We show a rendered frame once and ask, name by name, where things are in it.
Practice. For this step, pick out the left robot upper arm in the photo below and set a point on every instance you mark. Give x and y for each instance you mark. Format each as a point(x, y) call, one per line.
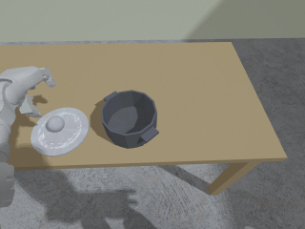
point(7, 182)

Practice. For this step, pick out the left robot forearm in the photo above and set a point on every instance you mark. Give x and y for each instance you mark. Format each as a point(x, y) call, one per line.
point(11, 92)

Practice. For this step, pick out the pot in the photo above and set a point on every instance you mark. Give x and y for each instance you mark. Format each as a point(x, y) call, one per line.
point(129, 118)

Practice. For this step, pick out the table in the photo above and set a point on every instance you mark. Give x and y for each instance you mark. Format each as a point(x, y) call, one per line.
point(207, 109)

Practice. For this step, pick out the lid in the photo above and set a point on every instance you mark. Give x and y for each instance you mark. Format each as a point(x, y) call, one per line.
point(50, 143)

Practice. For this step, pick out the robot left hand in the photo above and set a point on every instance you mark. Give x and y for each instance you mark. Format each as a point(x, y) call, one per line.
point(29, 77)

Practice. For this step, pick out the knob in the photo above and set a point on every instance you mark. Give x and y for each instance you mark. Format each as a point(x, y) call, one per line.
point(56, 123)

